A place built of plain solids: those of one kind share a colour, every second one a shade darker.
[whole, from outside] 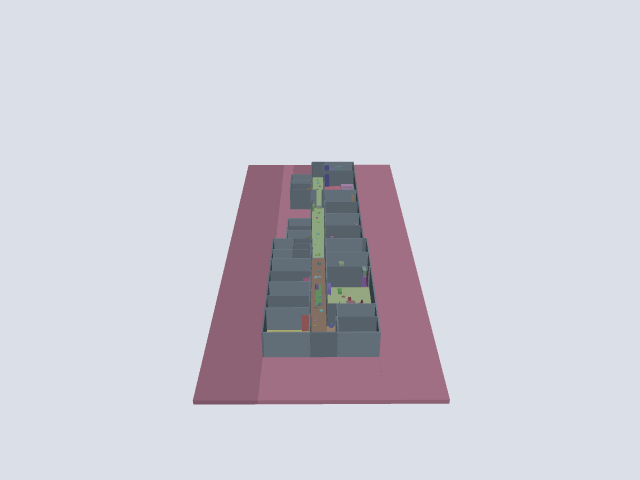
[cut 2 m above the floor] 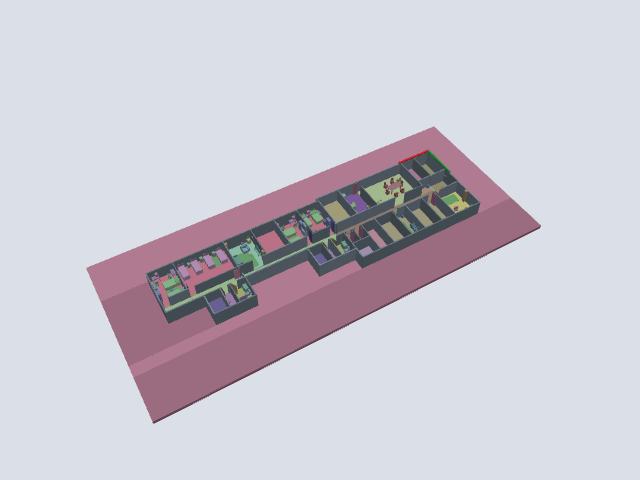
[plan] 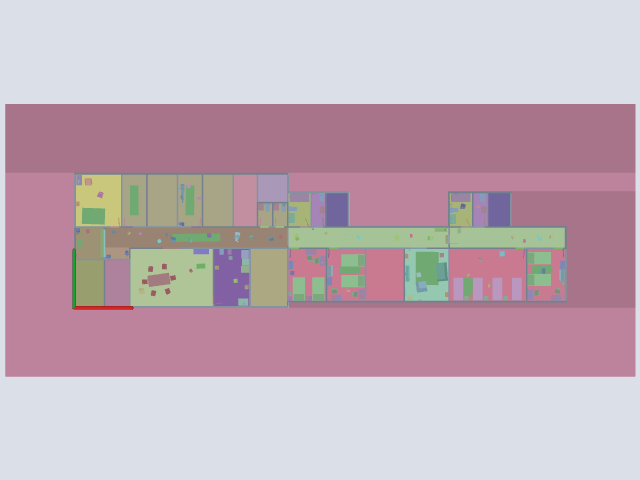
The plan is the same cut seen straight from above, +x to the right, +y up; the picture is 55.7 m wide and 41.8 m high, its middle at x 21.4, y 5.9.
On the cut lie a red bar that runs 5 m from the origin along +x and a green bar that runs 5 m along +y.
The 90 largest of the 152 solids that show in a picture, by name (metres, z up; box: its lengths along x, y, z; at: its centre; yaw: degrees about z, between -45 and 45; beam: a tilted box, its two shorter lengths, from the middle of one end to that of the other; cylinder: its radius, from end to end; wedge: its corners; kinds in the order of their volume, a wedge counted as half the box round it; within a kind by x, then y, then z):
{
 "under_1": {"box": [6.0, 11.75, 0.5], "at": [-3.0, 5.88, -0.49]},
 "under_2": {"box": [54.88, 6.0, 0.5], "at": [21.44, -3.0, -0.49]},
 "under_3": {"box": [54.88, 6.0, 0.5], "at": [21.44, 14.75, -0.49]},
 "under_4": {"box": [8.57, 3.02, 0.5], "at": [28.27, 8.63, -0.49]},
 "under_5": {"box": [30.19, 0.46, 0.5], "at": [33.78, 0.23, -0.49]},
 "under_6": {"box": [30.19, 1.61, 0.5], "at": [33.78, 10.95, -0.49]},
 "under_7": {"box": [10.78, 3.02, 0.5], "at": [43.49, 8.63, -0.49]},
 "under_8": {"box": [6.0, 6.66, 0.5], "at": [45.88, 3.79, -0.49]},
 "wall_1": {"box": [0.16, 3.98, 3.2], "at": [0.08, 2.15, 1.26]},
 "wall_2": {"box": [0.16, 2.69, 3.2], "at": [0.08, 5.62, 1.26]},
 "wall_3": {"box": [0.16, 4.5, 3.2], "at": [0.08, 9.34, 1.26]},
 "wall_4": {"box": [3.16, 0.13, 3.2], "at": [1.58, 7.03, 1.26]},
 "wall_5": {"box": [4.9, 0.13, 3.2], "at": [2.45, 4.21, 1.26]},
 "wall_6": {"box": [0.13, 3.98, 3.2], "at": [2.62, 2.15, 1.26]},
 "wall_7": {"box": [0.13, 4.5, 3.2], "at": [4.14, 9.34, 1.26]},
 "wall_8": {"box": [0.13, 3.98, 3.2], "at": [4.83, 2.15, 1.26]},
 "wall_9": {"box": [2.91, 0.13, 3.2], "at": [6.22, 5.18, 1.26]},
 "wall_10": {"box": [0.13, 4.5, 3.2], "at": [6.33, 9.34, 1.26]},
 "wall_11": {"box": [5.07, 0.13, 3.2], "at": [7.66, 7.03, 1.26]},
 "wall_12": {"box": [0.13, 4.5, 3.2], "at": [8.99, 9.34, 1.26]},
 "wall_13": {"box": [18.69, 0.16, 3.2], "at": [9.35, 0.08, 1.26]},
 "wall_14": {"box": [18.69, 0.16, 3.2], "at": [9.35, 11.67, 1.26]},
 "wall_15": {"box": [0.13, 4.5, 3.2], "at": [11.18, 9.34, 1.26]},
 "wall_16": {"box": [0.13, 4.04, 3.2], "at": [12.12, 3.1, 1.26]},
 "wall_17": {"box": [5.22, 0.13, 3.2], "at": [13.57, 7.03, 1.26]},
 "wall_18": {"box": [0.13, 4.5, 3.2], "at": [13.85, 9.34, 1.26]},
 "wall_19": {"box": [9.53, 0.13, 3.2], "at": [14.04, 5.18, 1.26]},
 "wall_20": {"box": [0.13, 4.96, 3.2], "at": [15.31, 2.64, 1.26]},
 "wall_21": {"box": [0.13, 2.37, 3.2], "at": [15.96, 10.4, 1.26]},
 "wall_22": {"box": [2.76, 0.13, 3.2], "at": [17.28, 9.15, 1.26]},
 "wall_23": {"box": [0.13, 4.5, 3.2], "at": [18.59, 2.87, 1.26]},
 "wall_24": {"box": [0.13, 2.89, 3.2], "at": [20.64, 8.54, 1.26]},
 "wall_25": {"box": [2.62, 0.13, 3.2], "at": [20.88, 5.18, 1.26]},
 "wall_26": {"box": [5.45, 0.16, 3.2], "at": [21.25, 10.06, 1.26]},
 "wall_27": {"box": [0.13, 2.89, 3.2], "at": [21.89, 8.54, 1.26]},
 "wall_28": {"box": [0.13, 4.5, 3.2], "at": [21.98, 2.87, 1.26]},
 "wall_29": {"box": [0.16, 2.86, 3.2], "at": [23.9, 8.55, 1.26]},
 "wall_30": {"box": [0.13, 4.5, 3.2], "at": [25.36, 2.87, 1.26]},
 "wall_31": {"box": [6.36, 0.13, 3.2], "at": [26.13, 5.18, 1.26]},
 "wall_32": {"box": [12.04, 0.13, 3.2], "at": [27.69, 7.03, 1.26]},
 "wall_33": {"box": [8.89, 0.031, 3.2], "at": [28.27, 7.11, 1.26]},
 "wall_34": {"box": [0.13, 4.5, 3.2], "at": [28.73, 2.87, 1.26]},
 "wall_35": {"box": [24.35, 0.16, 3.2], "at": [30.7, 0.54, 1.26]},
 "wall_36": {"box": [0.16, 2.86, 3.2], "at": [32.63, 8.55, 1.26]},
 "wall_37": {"box": [0.13, 4.5, 3.2], "at": [32.65, 2.87, 1.26]},
 "wall_38": {"box": [7.71, 0.13, 3.2], "at": [34.56, 5.18, 1.26]},
 "wall_39": {"box": [0.13, 2.89, 3.2], "at": [34.7, 8.54, 1.26]},
 "wall_40": {"box": [5.55, 0.16, 3.2], "at": [35.33, 10.06, 1.26]},
 "wall_41": {"box": [0.13, 2.89, 3.2], "at": [35.98, 8.54, 1.26]},
 "wall_42": {"box": [0.16, 2.86, 3.2], "at": [38.02, 8.55, 1.26]},
 "wall_43": {"box": [7.12, 0.13, 3.2], "at": [39.32, 7.03, 1.26]},
 "wall_44": {"box": [0.13, 4.5, 3.2], "at": [39.41, 2.87, 1.26]},
 "wall_45": {"box": [2.62, 0.13, 3.2], "at": [40.49, 5.18, 1.26]},
 "wall_46": {"box": [0.16, 4.5, 3.2], "at": [42.8, 2.87, 1.26]},
 "wall_47": {"box": [0.16, 1.71, 3.2], "at": [42.8, 6.11, 1.26]},
 "floor_room_1": {"box": [3.25, 4.5, 0.79], "at": [20.29, 2.87, -0.4]},
 "floor_room_2": {"box": [3.25, 4.5, 0.79], "at": [23.66, 2.87, -0.4]},
 "floor_room_3": {"box": [3.25, 4.5, 0.79], "at": [27.05, 2.87, -0.4]},
 "floor_room_4": {"box": [6.63, 4.5, 1.07], "at": [36.02, 2.87, -0.25]},
 "floor_room_5": {"box": [3.25, 4.5, 1.07], "at": [41.09, 2.87, -0.25]},
 "floor_corridor_1": {"box": [13.92, 1.71, 0.79], "at": [25.62, 6.11, -0.4]},
 "floor_corridor_2": {"box": [10.01, 1.71, 1.07], "at": [37.72, 6.11, -0.25]},
 "floor_1": {"box": [2.05, 4.5, 0.79], "at": [5.24, 9.34, -0.4]},
 "floor_2": {"box": [2.54, 4.5, 0.79], "at": [7.66, 9.34, -0.4]},
 "floor_3": {"box": [2.05, 4.5, 0.79], "at": [10.09, 9.34, -0.4]},
 "floor_4": {"box": [2.54, 4.5, 0.79], "at": [12.51, 9.34, -0.4]},
 "floor_5": {"box": [1.19, 2.0, 0.79], "at": [16.62, 8.09, -0.4]},
 "floor_6": {"box": [1.19, 2.0, 0.79], "at": [17.94, 8.09, -0.4]},
 "floor_dining_1": {"box": [7.16, 4.96, 0.79], "at": [8.48, 2.64, -0.4]},
 "floor_hall_1": {"box": [2.08, 0.98, 0.79], "at": [3.73, 4.76, -0.4]},
 "floor_hall_2": {"box": [15.84, 1.71, 0.79], "at": [10.61, 6.11, -0.4]},
 "floor_office_1": {"box": [3.92, 4.5, 0.79], "at": [2.12, 9.34, -0.4]},
 "floor_lounge_1": {"box": [3.78, 4.5, 0.79], "at": [30.69, 2.87, -0.4]},
 "floor_parents_1": {"box": [3.15, 4.96, 0.79], "at": [16.95, 2.64, -0.4]},
 "floor_kitchen_1": {"box": [3.06, 4.96, 0.79], "at": [13.72, 2.64, -0.4]},
 "floor_washroom_1": {"box": [1.92, 2.89, 0.79], "at": [19.62, 8.54, -0.4]},
 "floor_washroom_2": {"box": [1.92, 2.89, 1.07], "at": [33.67, 8.54, -0.25]},
 "floor_store_1": {"box": [1.86, 2.89, 0.79], "at": [22.89, 8.54, -0.4]},
 "floor_store_2": {"box": [1.9, 2.89, 1.07], "at": [36.99, 8.54, -0.25]},
 "floor_laundry_1": {"box": [1.99, 4.5, 0.79], "at": [14.9, 9.34, -0.4]},
 "floor_luggage_1": {"box": [2.08, 3.98, 0.79], "at": [3.73, 2.15, -0.4]},
 "floor_wc_1": {"box": [1.12, 2.89, 0.79], "at": [21.27, 8.54, -0.4]},
 "floor_wc_2": {"box": [1.15, 2.89, 1.07], "at": [35.34, 8.54, -0.25]},
 "floor_drying_1": {"box": [2.4, 3.98, 0.5], "at": [1.36, 2.15, -0.54]},
 "floor_clean_1": {"box": [2.5, 2.37, 0.79], "at": [17.28, 10.4, -0.4]},
 "iron_single_1": {"box": [0.85, 1.99, 0.53], "at": [33.45, 1.62, 0.55]},
 "iron_single_2": {"box": [0.85, 1.99, 0.53], "at": [35.15, 1.62, 0.55]},
 "iron_single_3": {"box": [0.85, 1.99, 0.53], "at": [36.85, 1.62, 0.55]},
 "iron_single_4": {"box": [0.85, 1.99, 0.53], "at": [38.55, 1.62, 0.55]},
 "floor_genkan_1": {"box": [2.4, 2.69, 0.5], "at": [1.36, 5.62, -0.54]}
}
